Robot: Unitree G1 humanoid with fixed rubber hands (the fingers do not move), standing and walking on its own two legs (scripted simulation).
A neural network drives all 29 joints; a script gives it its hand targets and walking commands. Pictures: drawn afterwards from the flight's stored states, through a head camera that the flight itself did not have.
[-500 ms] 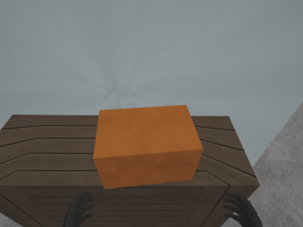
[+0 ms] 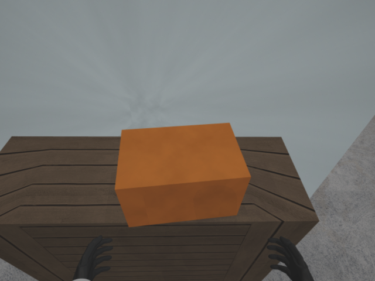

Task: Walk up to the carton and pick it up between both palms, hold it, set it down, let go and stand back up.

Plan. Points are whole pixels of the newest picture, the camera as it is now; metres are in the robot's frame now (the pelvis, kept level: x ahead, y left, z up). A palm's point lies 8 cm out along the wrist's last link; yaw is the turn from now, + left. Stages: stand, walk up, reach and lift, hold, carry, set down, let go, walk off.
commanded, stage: set down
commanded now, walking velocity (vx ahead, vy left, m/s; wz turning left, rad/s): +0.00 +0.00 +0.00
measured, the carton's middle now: (180, 173) +0.41 +0.03 -0.02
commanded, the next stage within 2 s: let go in 0.44 s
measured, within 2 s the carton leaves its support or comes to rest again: neither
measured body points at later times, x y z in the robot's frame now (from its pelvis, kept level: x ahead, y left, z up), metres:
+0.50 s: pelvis +0.01 +0.01 +0.00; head +0.02 +0.02 +0.45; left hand +0.19 +0.23 -0.09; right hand +0.17 -0.22 -0.08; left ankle +0.00 +0.12 -0.75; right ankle -0.01 -0.11 -0.75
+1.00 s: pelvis +0.00 +0.00 +0.00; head -0.02 +0.01 +0.45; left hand +0.17 +0.22 -0.09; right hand +0.15 -0.23 -0.09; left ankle +0.00 +0.11 -0.75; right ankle -0.01 -0.11 -0.75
